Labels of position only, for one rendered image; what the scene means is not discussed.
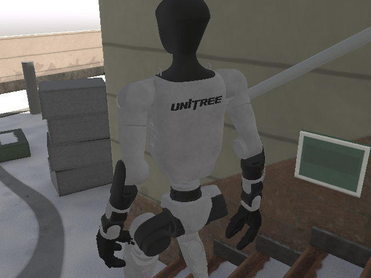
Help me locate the stairs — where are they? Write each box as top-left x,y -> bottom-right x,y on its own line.
152,245 -> 371,278

